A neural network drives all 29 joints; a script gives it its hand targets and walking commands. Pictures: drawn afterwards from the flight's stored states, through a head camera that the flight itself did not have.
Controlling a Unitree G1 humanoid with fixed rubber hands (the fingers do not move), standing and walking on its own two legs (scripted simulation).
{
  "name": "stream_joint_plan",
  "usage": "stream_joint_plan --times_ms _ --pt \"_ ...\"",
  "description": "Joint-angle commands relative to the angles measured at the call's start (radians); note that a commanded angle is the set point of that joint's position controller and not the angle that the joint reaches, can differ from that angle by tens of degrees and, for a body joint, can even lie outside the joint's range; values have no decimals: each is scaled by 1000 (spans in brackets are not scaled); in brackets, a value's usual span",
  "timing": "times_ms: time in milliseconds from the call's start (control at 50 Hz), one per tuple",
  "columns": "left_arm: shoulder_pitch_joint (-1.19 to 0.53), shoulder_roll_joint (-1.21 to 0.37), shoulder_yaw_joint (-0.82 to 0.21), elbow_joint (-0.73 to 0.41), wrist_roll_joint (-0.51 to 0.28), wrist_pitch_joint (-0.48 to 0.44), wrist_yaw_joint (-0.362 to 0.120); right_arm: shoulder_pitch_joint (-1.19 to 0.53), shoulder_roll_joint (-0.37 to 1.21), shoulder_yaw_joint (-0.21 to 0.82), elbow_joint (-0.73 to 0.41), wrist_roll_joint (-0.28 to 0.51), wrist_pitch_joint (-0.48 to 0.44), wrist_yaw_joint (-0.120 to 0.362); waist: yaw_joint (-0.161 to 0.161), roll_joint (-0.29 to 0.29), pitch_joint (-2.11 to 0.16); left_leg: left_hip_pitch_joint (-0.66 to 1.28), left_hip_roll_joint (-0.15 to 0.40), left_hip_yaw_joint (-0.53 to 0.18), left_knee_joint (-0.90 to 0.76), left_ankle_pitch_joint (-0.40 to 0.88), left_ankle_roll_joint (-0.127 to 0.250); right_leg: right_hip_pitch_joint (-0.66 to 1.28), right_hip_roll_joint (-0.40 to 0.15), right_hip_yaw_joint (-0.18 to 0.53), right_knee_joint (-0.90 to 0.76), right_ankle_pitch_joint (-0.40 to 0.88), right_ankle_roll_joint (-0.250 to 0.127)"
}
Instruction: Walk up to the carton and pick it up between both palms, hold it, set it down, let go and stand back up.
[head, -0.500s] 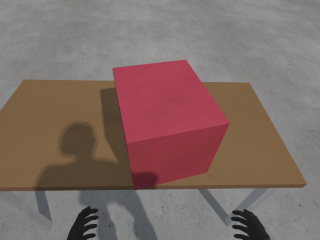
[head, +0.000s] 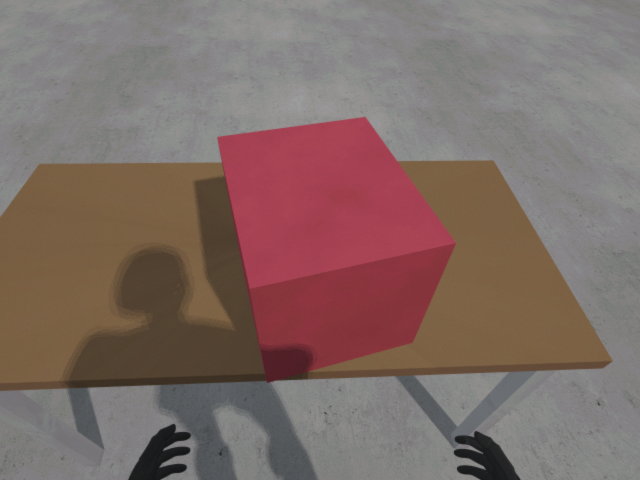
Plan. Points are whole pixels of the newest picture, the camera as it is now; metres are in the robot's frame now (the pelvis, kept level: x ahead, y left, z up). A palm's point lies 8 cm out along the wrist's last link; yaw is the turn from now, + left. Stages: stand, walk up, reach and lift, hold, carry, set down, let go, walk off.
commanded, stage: set down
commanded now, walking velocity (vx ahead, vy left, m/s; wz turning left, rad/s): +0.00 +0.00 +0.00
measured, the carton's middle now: (318, 243) +0.48 +0.01 +0.00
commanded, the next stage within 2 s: let go in 0.36 s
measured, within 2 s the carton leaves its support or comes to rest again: neither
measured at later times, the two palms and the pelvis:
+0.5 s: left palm out of the picture +0.15 +0.23 -0.09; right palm out of the picture +0.14 -0.21 -0.09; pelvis +0.00 +0.00 +0.00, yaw +0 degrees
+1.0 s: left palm out of the picture +0.12 +0.26 -0.10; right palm out of the picture +0.11 -0.26 -0.10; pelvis -0.01 +0.00 +0.00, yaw +1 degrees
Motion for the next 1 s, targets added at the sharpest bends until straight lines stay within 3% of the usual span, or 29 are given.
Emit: stream_joint_plan --times_ms 0,440,800,820,840,880,920,980 --pt "-83 115 45 -146 1 -38 -7 -72 -122 -40 -117 -12 -54 -21 -6 17 -125 9 -10 23 -54 221 -22 36 -35 30 -85 155 23" --pt "-105 114 46 -79 13 -40 -25 -95 -115 -22 -68 -31 -74 -40 -15 40 -117 25 4 22 -44 270 -26 74 -22 13 -68 207 18" --pt "-137 127 57 -70 17 -35 -20 -123 -109 -21 -112 -41 -46 -38 -16 26 -106 -11 0 23 -49 202 -15 72 -34 15 -66 113 20" --pt "-90 293 110 60 49 -90 -13 -45 -326 -68 -12 -44 38 -62 10 -7 -161 -69 96 -81 -24 190 5 45 -140 109 -38 151 6" --pt "-87 296 103 74 40 -109 -19 -30 -330 -72 -13 -41 75 -68 4 -32 -141 -79 96 -87 -31 91 14 35 -137 105 -52 86 12" --pt "-90 274 84 134 44 -134 -30 -33 -297 -61 -6 -40 106 -69 -4 -22 -117 -92 97 -105 -37 34 33 -4 -147 123 -63 19 12" --pt "-112 269 72 172 41 -148 -40 -45 -293 -54 13 -36 116 -63 -3 18 -80 -133 90 -108 -46 -21 40 -27 -145 133 -74 -28 13" --pt "-130 278 62 239 41 -159 -49 -48 -301 -49 56 -35 122 -50 3 12 -67 -131 84 -109 -36 -12 44 -59 -155 149 -101 -75 11"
